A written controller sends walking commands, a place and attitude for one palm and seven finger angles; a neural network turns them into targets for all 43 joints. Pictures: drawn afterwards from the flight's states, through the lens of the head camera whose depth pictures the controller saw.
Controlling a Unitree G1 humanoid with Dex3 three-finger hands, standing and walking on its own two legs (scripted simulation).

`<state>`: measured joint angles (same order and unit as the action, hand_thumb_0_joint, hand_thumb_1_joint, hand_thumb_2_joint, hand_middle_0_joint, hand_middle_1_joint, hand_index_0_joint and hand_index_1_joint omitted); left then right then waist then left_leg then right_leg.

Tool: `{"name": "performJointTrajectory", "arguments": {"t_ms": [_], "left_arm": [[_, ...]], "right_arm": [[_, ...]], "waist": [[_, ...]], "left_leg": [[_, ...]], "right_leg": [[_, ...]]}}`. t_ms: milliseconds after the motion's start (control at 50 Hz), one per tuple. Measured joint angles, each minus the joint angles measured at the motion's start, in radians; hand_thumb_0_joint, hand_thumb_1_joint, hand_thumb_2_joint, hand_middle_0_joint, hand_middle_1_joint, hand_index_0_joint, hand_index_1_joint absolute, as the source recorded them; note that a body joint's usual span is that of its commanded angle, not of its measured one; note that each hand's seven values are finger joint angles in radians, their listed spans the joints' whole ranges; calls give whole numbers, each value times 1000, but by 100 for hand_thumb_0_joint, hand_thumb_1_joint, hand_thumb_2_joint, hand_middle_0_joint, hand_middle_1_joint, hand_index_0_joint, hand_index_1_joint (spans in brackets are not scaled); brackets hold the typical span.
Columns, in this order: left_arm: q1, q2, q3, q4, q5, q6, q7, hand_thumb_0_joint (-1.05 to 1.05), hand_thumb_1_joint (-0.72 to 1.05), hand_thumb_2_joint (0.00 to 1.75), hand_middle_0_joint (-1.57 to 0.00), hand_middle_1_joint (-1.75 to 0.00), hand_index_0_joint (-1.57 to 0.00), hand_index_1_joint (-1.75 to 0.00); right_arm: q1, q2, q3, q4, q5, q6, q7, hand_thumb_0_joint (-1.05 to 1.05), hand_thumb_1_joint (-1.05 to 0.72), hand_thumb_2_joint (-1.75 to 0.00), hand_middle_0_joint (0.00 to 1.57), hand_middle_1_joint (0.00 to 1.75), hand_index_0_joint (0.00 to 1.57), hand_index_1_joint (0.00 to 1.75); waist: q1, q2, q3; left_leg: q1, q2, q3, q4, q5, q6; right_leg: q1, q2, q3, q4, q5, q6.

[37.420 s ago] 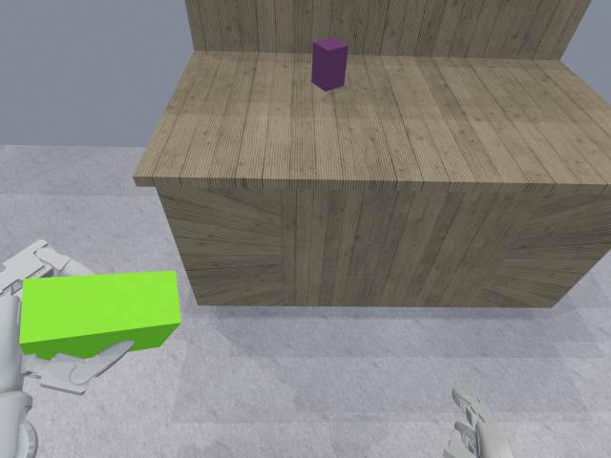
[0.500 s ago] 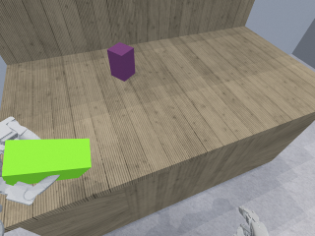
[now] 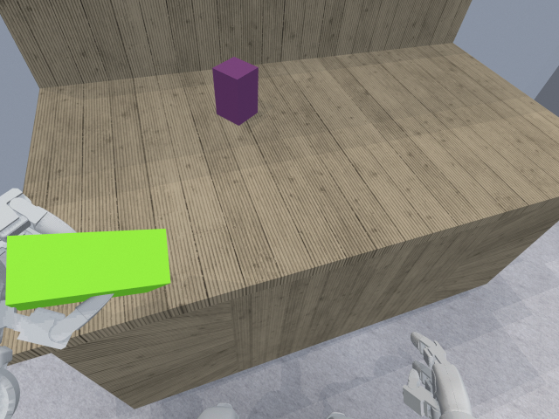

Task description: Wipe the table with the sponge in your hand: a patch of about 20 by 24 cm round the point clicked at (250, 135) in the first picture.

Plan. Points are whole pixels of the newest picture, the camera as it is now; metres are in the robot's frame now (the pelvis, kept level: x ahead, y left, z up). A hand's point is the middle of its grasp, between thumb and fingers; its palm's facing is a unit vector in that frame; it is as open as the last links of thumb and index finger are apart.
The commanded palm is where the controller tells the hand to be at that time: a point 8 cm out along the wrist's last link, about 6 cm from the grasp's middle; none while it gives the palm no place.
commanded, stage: step back with the hand held close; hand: left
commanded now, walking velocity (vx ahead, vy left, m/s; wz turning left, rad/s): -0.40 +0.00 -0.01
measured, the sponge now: (114, 267) +0.23 +0.20 +0.16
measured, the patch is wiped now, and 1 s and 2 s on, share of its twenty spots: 1.00 1.00 1.00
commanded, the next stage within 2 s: stop stepping back and stand still in 1.00 s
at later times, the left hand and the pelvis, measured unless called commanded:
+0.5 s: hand (58, 288) +0.19 +0.22 +0.19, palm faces +0.39 -0.85 -0.35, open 9.3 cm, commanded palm +0.13 +0.28 +0.20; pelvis -0.03 -0.01 +0.00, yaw +1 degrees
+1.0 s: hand (31, 378) +0.12 +0.21 +0.19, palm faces +0.33 -0.85 -0.40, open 9.3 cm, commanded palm +0.05 +0.26 +0.20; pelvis -0.10 -0.02 +0.01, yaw +2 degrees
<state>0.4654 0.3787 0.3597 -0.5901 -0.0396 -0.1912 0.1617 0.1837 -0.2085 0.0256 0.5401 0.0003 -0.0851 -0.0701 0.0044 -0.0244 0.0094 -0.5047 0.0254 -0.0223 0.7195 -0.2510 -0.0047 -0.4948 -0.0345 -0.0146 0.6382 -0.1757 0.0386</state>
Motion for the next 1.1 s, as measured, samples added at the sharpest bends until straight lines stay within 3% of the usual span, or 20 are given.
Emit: {"name": "performJointTrajectory", "arguments": {"t_ms": [320,400,480,520,580,620,660,700,740,780,840,920,980,1040,1100], "left_arm": [[33,34,42,-36,8,-39,9,-1,-46,109,-81,-140,-81,-141],[13,15,31,-26,8,-40,11,-1,-46,109,-81,-140,-81,-141],[-3,-2,8,-39,5,-35,12,-1,-46,109,-81,-140,-81,-141],[4,5,9,-50,4,-34,11,-1,-46,109,-81,-140,-81,-141],[18,23,24,-53,4,-32,10,-1,-46,109,-81,-140,-81,-141],[18,39,39,-39,-3,-33,8,-1,-46,109,-81,-140,-81,-141],[15,32,47,-15,-11,-32,7,-1,-46,109,-81,-140,-81,-141],[9,13,45,3,-14,-24,5,-1,-46,109,-81,-140,-81,-141],[-19,-27,14,21,-6,-19,-5,-1,-46,109,-81,-140,-81,-141],[-32,-47,-29,22,-4,-8,-15,-1,-46,109,-81,-140,-81,-141],[4,-50,-49,7,-2,3,-28,-1,-46,109,-81,-140,-81,-141],[46,-10,-22,4,-1,-4,-24,-1,-46,109,-81,-140,-81,-141],[36,22,-5,-14,-14,-5,-17,-1,-46,109,-81,-140,-81,-141],[19,50,28,0,-25,-6,-10,-1,-46,109,-81,-140,-81,-141],[37,21,33,-1,-22,20,-7,-1,-46,109,-81,-140,-81,-141]], "right_arm": [[37,7,-21,21,-6,-13,6,2,-90,-90,20,30,20,30],[37,10,-21,39,-13,-15,12,2,-90,-90,20,30,20,30],[19,1,-23,55,-19,-2,21,2,-90,-90,20,30,20,30],[13,-3,-24,46,-19,4,21,2,-90,-90,20,30,20,30],[16,1,-30,25,-17,-9,17,2,-90,-90,20,30,20,30],[22,21,-34,29,-14,-25,18,2,-91,-90,20,30,20,30],[28,36,-28,36,-13,-42,25,2,-91,-90,20,30,20,30],[32,40,-15,40,-15,-57,31,2,-91,-90,20,30,20,30],[19,26,-10,53,-15,-62,36,2,-90,-90,20,30,20,30],[14,27,-13,75,-4,-50,39,2,-90,-90,20,30,20,30],[8,34,-10,84,-6,-14,37,2,-90,-90,20,30,20,30],[-6,30,-14,49,-5,5,26,2,-90,-90,20,30,20,30],[-10,-6,-36,10,3,-8,19,2,-90,-90,20,30,20,30],[-33,14,-57,26,6,-22,21,2,-91,-90,20,30,20,30],[-22,26,-55,31,7,-54,41,2,-91,-90,20,30,20,30]], "waist": [[-28,-12,21],[-22,-17,13],[-32,-26,18],[-38,-25,21],[-43,6,25],[-35,8,18],[-20,8,4],[-1,15,-6],[7,65,15],[7,49,11],[-5,-12,-16],[-36,-59,-35],[-56,-35,-25],[-37,-81,18],[-19,-64,40]], "left_leg": [[-36,6,1,25,11,-7],[-50,4,4,56,-91,-4],[-57,-11,4,49,-138,-1],[-55,-9,5,28,-76,4],[-56,25,0,2,72,6],[-51,36,-4,-6,86,-8],[-44,46,0,-29,83,-21],[-43,57,7,-46,94,-32],[-49,83,-18,-25,48,-33],[-82,40,-28,126,-99,-37],[-77,-20,8,307,-188,-37],[67,-24,48,92,-191,-24],[189,17,56,-174,-30,-13],[179,5,81,-161,-32,-36],[189,38,91,-165,-8,-47]], "right_leg": [[-40,10,8,36,10,-10],[-50,6,9,43,3,-14],[-47,-9,7,16,28,-12],[-50,-10,5,17,22,-12],[-66,33,11,128,-141,-13],[-52,63,27,229,-236,-13],[2,77,23,215,-274,-14],[87,81,16,85,-221,-20],[119,112,-6,11,-101,-48],[120,93,-5,-8,-86,-64],[107,45,28,-52,-58,-62],[65,10,53,-90,-5,-50],[5,14,30,-41,-3,-36],[-59,24,59,130,-173,-15],[-56,63,38,226,-241,-5]]}}
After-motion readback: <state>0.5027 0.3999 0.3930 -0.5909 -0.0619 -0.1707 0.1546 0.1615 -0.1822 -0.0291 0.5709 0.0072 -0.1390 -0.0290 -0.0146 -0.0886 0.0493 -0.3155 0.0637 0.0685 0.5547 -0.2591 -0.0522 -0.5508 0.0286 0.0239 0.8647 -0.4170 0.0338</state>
